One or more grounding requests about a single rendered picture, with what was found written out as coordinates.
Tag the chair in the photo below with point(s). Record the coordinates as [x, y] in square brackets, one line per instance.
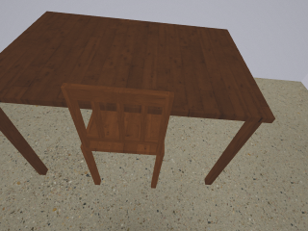
[119, 131]

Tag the table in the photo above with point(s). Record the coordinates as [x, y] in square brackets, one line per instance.
[202, 66]

